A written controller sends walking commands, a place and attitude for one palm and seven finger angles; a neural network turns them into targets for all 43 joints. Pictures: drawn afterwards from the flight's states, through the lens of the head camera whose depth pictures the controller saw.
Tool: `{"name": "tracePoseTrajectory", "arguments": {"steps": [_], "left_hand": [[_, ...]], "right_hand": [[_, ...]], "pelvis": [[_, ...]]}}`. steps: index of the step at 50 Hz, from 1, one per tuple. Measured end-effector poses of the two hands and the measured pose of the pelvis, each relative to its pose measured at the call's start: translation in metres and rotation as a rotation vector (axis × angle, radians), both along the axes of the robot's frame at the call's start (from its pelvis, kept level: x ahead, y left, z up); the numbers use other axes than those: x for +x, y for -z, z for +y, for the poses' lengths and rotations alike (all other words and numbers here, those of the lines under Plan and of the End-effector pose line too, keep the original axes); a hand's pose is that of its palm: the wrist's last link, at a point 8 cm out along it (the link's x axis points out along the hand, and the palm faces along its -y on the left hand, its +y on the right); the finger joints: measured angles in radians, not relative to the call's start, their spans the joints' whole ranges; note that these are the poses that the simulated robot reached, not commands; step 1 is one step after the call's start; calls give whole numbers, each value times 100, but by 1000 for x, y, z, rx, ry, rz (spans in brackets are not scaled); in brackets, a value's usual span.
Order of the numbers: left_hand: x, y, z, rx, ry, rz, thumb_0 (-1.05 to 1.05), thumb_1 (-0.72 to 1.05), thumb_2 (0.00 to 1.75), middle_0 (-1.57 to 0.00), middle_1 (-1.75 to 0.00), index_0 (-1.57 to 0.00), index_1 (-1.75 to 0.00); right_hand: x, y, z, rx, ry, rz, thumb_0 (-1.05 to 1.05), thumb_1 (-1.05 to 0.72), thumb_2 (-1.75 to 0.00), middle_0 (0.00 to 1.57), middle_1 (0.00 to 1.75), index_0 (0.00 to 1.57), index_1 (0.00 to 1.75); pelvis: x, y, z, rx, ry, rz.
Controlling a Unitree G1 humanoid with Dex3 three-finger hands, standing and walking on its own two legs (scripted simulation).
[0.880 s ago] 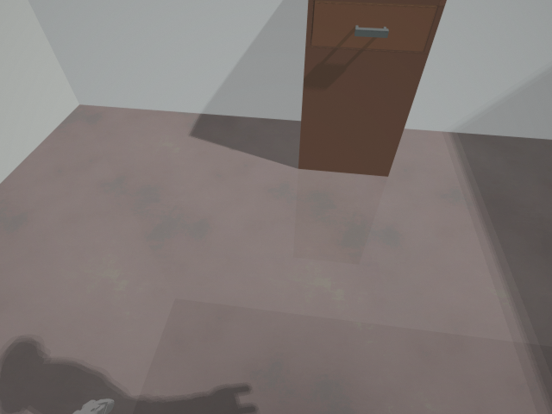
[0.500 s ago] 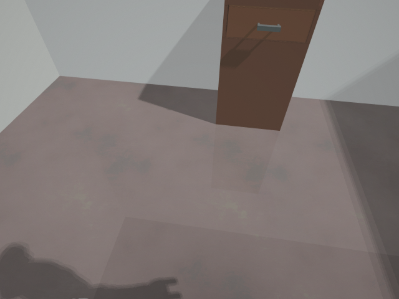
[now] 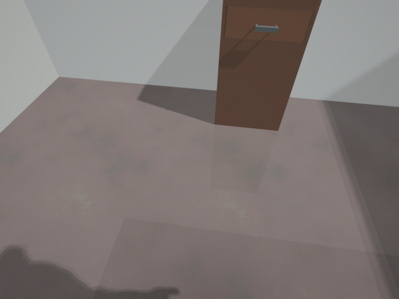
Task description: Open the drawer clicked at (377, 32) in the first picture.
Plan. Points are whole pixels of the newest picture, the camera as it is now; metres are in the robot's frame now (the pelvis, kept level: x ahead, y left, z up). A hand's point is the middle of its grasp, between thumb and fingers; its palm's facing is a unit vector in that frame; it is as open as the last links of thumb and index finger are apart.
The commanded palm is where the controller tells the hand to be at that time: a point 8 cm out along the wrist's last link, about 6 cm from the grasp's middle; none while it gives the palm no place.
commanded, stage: look at it before walking up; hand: left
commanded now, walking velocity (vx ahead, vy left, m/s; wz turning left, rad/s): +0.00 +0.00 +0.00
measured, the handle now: (266, 27) +1.44 -0.28 -0.02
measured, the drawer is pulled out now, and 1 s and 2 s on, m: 0.00 0.00 0.00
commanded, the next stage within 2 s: walk to a spot facing it in 0.56 s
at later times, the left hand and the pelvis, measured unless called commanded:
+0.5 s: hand out of the picture +0.07 +0.25 -0.15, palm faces -0.03 -0.94 -0.34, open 7.4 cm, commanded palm none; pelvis +0.00 +0.00 +0.00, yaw +0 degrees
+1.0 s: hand out of the picture +0.07 +0.20 -0.17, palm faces -0.12 -0.96 -0.26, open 7.4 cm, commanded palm none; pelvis +0.01 -0.01 -0.02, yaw -9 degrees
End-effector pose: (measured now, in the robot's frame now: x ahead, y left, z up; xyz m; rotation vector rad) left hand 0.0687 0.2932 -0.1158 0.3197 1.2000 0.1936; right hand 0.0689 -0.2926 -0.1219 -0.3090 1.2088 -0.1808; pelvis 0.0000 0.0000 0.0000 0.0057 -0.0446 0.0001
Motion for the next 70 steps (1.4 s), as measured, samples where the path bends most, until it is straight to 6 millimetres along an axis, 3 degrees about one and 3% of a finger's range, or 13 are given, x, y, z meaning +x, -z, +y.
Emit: {"name": "tracePoseTrajectory", "arguments": {"steps": [39,47,52,54,59,62,66,70], "left_hand": [[-3,4,3,-2,3,36,1,91,90,-20,-30,-20,-29],[-3,21,-26,-59,56,83,1,91,90,-20,-30,-20,-29],[-5,30,-55,-86,75,82,1,91,90,-20,-30,-20,-29],[-11,30,-65,-96,57,83,1,91,90,-20,-30,-20,-29],[-28,20,-81,-127,60,193,1,91,90,-20,-30,-20,-29],[-27,16,-82,-138,75,254,1,91,90,-21,-30,-20,-29],[-8,17,-74,-138,92,293,1,91,90,-21,-30,-20,-30],[31,25,-55,-131,112,297,1,91,90,-21,-30,-20,-30]], "right_hand": [[6,-1,6,-5,17,-11,0,-91,-90,21,30,20,30],[-17,17,23,65,110,-36,0,-91,-90,21,30,20,30],[-38,41,18,113,173,3,0,-90,-90,21,30,20,30],[-40,41,17,120,182,35,0,-91,-90,21,30,20,30],[-19,22,16,128,222,-6,1,-91,-90,20,30,20,29],[2,12,16,126,249,-56,1,-91,-90,20,30,20,29],[37,4,21,117,267,-109,1,-91,-90,20,30,20,29],[80,-1,30,97,273,-163,1,-91,-90,20,30,20,29]], "pelvis": [[2,0,5,-1,31,11],[2,11,0,16,122,16],[13,24,-15,1,166,14],[19,21,-18,-5,173,18],[38,6,-20,7,223,35],[51,0,-18,13,256,47],[74,-1,-11,11,299,57],[105,4,0,3,339,63]]}}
